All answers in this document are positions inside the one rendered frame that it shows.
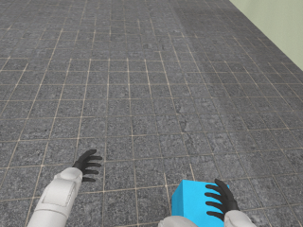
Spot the right robot thigh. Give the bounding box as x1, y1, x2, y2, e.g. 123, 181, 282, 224
158, 216, 199, 227

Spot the robot left forearm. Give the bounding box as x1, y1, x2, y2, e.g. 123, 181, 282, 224
27, 167, 83, 227

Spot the robot right hand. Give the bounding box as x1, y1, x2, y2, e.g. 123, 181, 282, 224
205, 179, 240, 222

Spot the carton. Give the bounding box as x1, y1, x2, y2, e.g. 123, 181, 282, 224
171, 180, 229, 227

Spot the robot left hand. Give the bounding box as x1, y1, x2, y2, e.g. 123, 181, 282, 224
72, 149, 103, 183

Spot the robot right forearm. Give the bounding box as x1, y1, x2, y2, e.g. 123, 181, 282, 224
223, 210, 257, 227

